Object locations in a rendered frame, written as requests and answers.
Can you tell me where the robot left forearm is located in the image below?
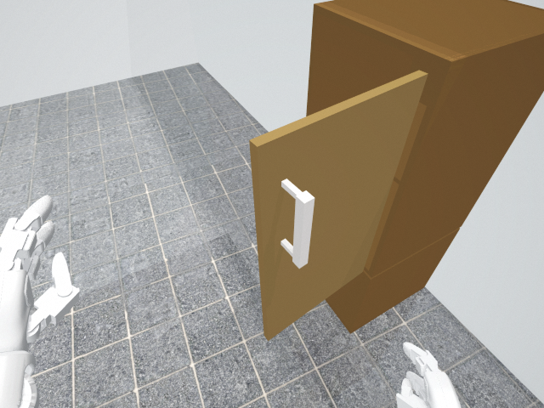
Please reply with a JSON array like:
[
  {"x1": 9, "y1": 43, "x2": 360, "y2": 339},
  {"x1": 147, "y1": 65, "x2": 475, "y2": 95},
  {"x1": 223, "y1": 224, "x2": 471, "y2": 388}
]
[{"x1": 0, "y1": 351, "x2": 40, "y2": 408}]

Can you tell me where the cupboard door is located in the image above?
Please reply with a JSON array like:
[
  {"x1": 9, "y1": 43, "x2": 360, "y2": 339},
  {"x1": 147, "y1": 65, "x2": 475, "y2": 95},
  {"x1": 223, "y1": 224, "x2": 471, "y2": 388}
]
[{"x1": 249, "y1": 71, "x2": 428, "y2": 341}]

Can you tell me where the robot right hand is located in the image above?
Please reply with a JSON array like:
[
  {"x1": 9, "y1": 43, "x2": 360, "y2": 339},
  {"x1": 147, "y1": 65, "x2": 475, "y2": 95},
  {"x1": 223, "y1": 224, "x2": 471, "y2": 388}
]
[{"x1": 396, "y1": 342, "x2": 461, "y2": 408}]

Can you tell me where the handle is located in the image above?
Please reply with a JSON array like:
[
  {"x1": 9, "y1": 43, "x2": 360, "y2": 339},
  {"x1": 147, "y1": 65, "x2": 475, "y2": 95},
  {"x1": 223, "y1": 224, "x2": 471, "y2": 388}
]
[{"x1": 280, "y1": 179, "x2": 315, "y2": 269}]

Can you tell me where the robot left hand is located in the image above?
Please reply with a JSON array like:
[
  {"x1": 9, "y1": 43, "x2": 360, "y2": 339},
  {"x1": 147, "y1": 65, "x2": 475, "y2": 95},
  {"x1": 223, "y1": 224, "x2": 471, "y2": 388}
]
[{"x1": 0, "y1": 195, "x2": 79, "y2": 353}]

